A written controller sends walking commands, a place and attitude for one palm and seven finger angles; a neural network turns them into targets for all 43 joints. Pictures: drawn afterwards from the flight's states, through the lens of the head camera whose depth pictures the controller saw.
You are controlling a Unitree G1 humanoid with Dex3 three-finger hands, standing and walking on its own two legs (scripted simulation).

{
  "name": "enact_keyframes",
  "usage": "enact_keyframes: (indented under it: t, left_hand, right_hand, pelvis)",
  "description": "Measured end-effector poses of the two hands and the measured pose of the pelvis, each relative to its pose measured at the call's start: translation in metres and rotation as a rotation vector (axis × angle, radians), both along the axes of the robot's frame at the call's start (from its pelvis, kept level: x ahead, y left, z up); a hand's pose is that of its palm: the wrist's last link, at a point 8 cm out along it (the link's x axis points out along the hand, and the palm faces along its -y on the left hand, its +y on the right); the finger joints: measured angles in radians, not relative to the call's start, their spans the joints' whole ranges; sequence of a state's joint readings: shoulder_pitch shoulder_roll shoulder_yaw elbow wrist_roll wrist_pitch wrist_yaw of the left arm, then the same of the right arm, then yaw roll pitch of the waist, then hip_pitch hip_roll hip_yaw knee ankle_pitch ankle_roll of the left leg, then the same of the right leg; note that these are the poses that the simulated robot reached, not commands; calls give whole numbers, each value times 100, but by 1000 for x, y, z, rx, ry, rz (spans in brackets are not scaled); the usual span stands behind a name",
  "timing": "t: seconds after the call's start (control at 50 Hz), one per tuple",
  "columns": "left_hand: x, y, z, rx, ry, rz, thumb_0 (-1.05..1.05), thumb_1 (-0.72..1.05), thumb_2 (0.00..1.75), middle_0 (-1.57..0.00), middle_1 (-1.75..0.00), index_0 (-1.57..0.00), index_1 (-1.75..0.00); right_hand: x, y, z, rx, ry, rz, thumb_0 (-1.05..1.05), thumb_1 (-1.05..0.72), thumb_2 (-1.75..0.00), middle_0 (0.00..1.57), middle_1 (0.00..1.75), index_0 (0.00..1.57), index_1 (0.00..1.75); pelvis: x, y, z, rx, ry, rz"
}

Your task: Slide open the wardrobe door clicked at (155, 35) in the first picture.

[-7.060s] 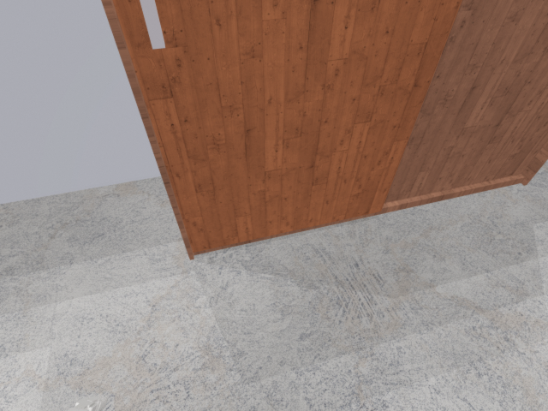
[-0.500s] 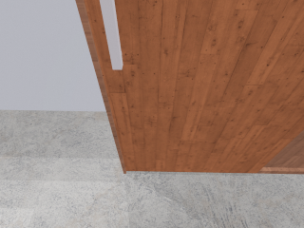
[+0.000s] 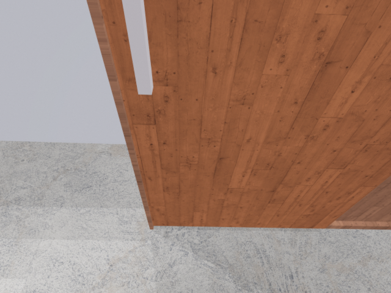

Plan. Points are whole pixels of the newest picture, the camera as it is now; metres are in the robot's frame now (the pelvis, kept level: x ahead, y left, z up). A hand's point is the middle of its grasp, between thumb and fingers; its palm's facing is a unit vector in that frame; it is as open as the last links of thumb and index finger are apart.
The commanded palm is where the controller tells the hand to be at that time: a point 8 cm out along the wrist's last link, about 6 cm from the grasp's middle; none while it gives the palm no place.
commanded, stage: come to a stop and stand still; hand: left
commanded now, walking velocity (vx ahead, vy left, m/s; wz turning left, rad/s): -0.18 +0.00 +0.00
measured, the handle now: (141, 38) +0.48 +0.14 +0.27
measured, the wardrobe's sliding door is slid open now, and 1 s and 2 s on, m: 0.00 0.00 0.00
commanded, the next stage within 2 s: none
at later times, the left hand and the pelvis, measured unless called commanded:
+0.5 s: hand out of the picture +0.03 +0.18 -0.17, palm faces +0.06 -0.98 -0.20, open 7.3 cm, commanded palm none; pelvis +0.01 +0.01 +0.01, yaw +1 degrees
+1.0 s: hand out of the picture -0.06 +0.25 -0.16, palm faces +0.08 -0.97 -0.25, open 7.4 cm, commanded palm none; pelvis -0.03 +0.06 +0.01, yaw +2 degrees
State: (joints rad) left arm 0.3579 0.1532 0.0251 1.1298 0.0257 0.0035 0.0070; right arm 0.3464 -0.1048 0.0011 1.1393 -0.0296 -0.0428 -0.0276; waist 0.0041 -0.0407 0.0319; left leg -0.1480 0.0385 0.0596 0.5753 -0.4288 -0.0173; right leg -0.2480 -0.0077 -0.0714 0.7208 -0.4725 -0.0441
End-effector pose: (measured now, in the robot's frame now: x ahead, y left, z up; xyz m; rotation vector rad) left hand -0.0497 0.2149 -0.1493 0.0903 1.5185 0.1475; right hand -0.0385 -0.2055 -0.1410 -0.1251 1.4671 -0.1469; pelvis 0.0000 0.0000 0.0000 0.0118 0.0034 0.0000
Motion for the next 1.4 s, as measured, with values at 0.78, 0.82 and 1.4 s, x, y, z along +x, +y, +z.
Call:
enact_keyframes:
  t: [0.78, 0.82, 1.4]
  left_hand:
    - [53, 71, 22, 101, -268, -28, 0, 91, 90, -20, -30, -20, -30]
    - [42, 77, 25, 111, -253, -21, 0, 91, 90, -20, -30, -20, -30]
    - [-62, 43, 18, 17, -83, 44, 0, 91, 90, -20, -30, -20, -30]
  right_hand:
    - [106, 35, 20, -9, -353, 83, 0, -91, -89, 20, 30, 20, 30]
    - [94, 34, 18, -17, -329, 70, -1, -92, -89, 20, 30, 20, 30]
    - [7, 38, 13, -12, -148, 55, 0, -91, -89, 20, 30, 20, 30]
  pelvis:
    - [-16, 49, 6, -30, -31, 23]
    - [-19, 52, 7, -29, -25, 29]
    - [-53, 55, 15, -23, -37, 50]
